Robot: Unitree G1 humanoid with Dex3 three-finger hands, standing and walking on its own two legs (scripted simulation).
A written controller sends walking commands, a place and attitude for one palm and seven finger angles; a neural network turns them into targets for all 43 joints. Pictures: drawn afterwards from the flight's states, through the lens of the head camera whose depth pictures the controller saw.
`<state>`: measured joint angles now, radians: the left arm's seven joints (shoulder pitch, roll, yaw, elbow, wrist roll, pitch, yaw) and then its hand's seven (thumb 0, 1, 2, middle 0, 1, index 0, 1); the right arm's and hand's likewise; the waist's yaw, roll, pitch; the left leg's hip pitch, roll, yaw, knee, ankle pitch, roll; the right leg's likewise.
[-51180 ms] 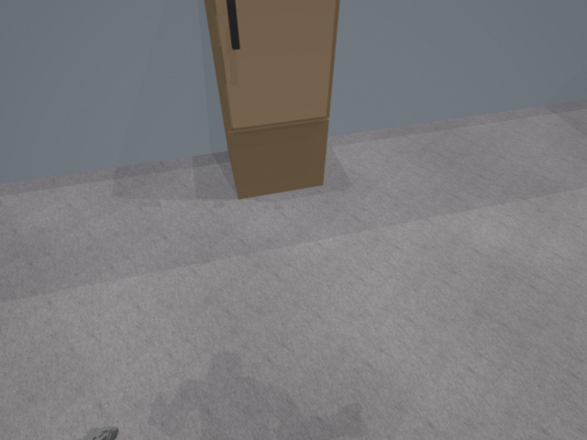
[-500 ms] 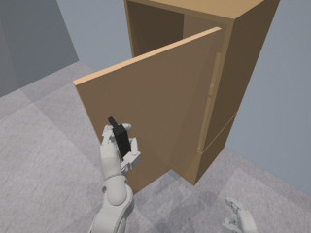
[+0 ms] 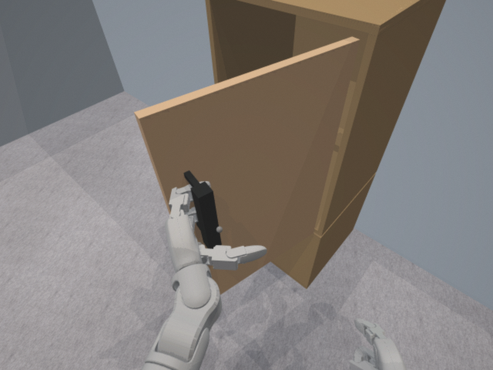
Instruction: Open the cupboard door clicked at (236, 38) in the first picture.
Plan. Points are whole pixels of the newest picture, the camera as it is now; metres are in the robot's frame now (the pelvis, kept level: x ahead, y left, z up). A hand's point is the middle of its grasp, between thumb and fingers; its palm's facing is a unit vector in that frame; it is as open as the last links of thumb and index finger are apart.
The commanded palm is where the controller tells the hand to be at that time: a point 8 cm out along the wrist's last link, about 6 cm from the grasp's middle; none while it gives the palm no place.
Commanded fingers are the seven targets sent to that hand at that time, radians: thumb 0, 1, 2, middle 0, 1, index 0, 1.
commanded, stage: open thumb and fingers to let go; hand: left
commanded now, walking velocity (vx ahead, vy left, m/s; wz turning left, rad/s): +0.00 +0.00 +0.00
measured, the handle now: (201, 211) +0.35 +0.11 +0.09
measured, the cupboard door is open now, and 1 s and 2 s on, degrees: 77 77 77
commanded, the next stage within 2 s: slide the hand sideways off the handle in 0.22 s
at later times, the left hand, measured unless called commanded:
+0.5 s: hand (210, 243) +0.29 +0.08 +0.09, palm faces -0.05 -1.00 -0.06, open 16.0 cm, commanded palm +0.26 +0.11 +0.09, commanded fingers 0.00 -0.50 0.30 -0.15 -0.30 -0.15 -0.30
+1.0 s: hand (198, 263) +0.25 +0.09 +0.09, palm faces -0.01 -1.00 -0.01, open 16.2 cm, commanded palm +0.22 +0.15 +0.09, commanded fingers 0.00 -0.50 0.30 -0.15 -0.30 -0.15 -0.30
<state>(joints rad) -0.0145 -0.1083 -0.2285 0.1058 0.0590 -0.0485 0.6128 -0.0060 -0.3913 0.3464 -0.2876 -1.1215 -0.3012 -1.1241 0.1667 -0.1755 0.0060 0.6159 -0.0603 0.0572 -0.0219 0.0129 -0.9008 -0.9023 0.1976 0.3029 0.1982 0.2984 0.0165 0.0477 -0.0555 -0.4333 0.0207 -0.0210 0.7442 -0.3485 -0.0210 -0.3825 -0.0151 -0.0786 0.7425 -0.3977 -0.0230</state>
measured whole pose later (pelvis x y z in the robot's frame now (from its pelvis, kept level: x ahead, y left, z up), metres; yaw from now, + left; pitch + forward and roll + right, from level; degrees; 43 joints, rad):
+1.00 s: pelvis +0.01 +0.01 +0.00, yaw -2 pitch +3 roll +0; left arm 0.32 0.08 -0.16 -0.19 -0.07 -0.13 0.08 -0.02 -0.50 0.30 -0.17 -0.33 -0.17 -0.32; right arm 0.23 -0.21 0.03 0.50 -0.01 -0.06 -0.02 0.01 -0.90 -0.90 0.20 0.30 0.20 0.30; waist 0.02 0.04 -0.04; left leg -0.43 0.02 0.01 0.75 -0.38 -0.01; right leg -0.40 -0.02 -0.04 0.76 -0.41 -0.01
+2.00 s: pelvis +0.01 +0.01 -0.01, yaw +0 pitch +3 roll -1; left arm 0.51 0.22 0.09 -0.38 -0.25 -0.11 -0.16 -0.02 -0.50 0.30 -0.15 -0.30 -0.15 -0.30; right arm 0.26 -0.22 0.05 0.52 0.04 -0.20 -0.08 0.02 -0.90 -0.90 0.20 0.30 0.20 0.30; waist 0.04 0.06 -0.08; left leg -0.47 0.02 -0.02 0.81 -0.40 -0.01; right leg -0.40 -0.01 -0.07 0.78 -0.43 -0.01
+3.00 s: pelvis +0.04 +0.02 +0.03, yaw -2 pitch -4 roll +0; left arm 0.45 0.33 0.33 -0.38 -0.06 -0.07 0.12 0.01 0.82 0.87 -0.20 -0.30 -0.21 -0.31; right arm 0.18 -0.23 0.01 0.63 -0.01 -0.08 -0.08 0.01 -0.90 -0.90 0.20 0.30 0.20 0.30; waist 0.08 0.06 0.03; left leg -0.09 0.01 0.03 0.41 -0.26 0.00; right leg -0.05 -0.01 -0.03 0.38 -0.27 0.01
